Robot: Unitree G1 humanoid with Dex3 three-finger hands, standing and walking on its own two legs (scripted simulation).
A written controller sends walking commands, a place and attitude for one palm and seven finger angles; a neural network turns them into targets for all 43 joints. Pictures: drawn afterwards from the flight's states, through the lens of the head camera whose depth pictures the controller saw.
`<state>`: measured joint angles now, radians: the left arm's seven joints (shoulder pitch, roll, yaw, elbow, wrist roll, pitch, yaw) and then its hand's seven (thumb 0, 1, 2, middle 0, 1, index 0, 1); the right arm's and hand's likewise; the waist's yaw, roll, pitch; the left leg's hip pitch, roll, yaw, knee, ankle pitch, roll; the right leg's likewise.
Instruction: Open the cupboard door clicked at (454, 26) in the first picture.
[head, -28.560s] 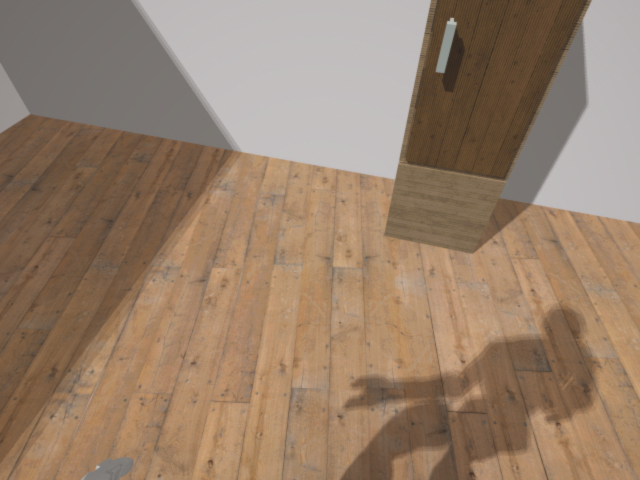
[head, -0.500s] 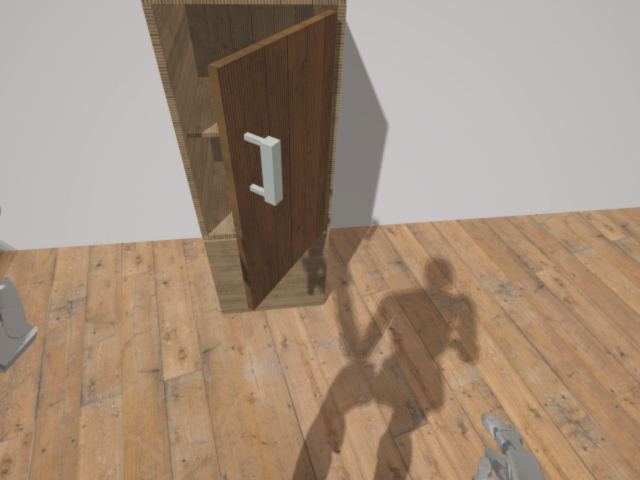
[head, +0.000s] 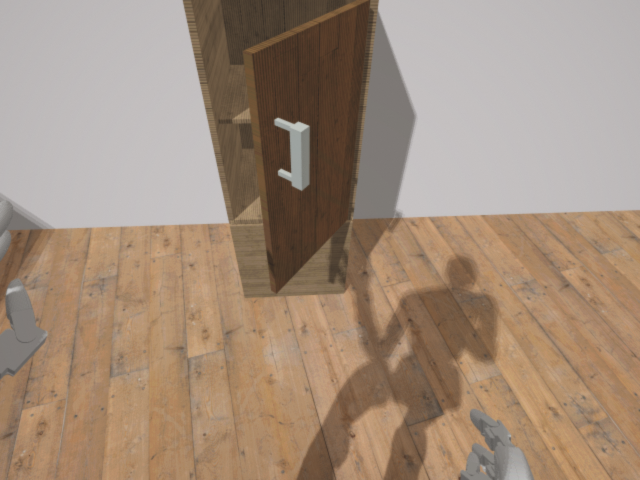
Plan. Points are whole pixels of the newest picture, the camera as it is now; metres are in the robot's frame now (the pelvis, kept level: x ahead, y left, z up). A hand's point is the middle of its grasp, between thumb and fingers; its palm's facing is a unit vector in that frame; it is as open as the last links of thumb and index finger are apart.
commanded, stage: let the arm hang, fingers relaxed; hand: left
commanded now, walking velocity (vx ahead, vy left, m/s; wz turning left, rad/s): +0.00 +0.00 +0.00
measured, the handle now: (290, 153) +0.63 +0.09 +0.07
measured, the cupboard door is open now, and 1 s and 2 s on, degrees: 51 51 51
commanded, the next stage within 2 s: look to check the result in 1.16 s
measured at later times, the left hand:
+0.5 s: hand out of the picture -0.03 +0.21 -0.17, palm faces +0.07 -0.98 -0.20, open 7.0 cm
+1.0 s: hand out of the picture +0.00 +0.23 -0.16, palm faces +0.04 -0.97 -0.26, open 7.3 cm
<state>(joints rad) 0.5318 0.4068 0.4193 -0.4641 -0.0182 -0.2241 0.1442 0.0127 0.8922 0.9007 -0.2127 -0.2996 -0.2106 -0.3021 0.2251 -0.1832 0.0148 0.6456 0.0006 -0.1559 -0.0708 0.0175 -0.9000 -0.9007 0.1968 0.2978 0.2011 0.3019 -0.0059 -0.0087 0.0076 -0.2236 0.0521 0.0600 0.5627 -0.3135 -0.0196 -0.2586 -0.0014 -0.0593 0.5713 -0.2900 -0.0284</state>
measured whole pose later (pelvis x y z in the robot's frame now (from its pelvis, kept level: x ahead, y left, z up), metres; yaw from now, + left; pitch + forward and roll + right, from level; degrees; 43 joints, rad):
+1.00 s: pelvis -0.03 +0.02 +0.01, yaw +2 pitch -2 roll +0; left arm 0.19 0.21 0.03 1.12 0.02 0.00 0.01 0.00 0.91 0.90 -0.20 -0.30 -0.20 -0.30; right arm 0.24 -0.21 -0.02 1.12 -0.02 0.01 -0.01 0.01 -0.90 -0.90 0.20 0.30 0.20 0.30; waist -0.01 0.03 0.05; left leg -0.21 0.01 0.06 0.42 -0.19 0.01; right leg -0.23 -0.04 -0.07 0.43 -0.17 0.00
